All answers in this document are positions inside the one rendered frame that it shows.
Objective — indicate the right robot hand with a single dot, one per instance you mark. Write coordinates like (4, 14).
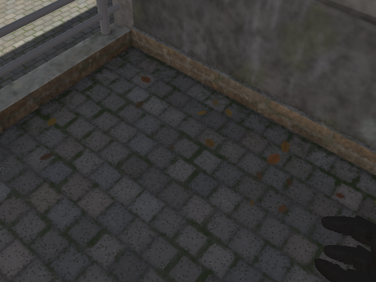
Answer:
(363, 260)

